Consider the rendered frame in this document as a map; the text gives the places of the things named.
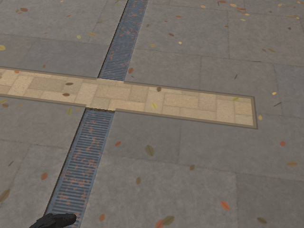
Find robot left hand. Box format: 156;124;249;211
29;213;77;228

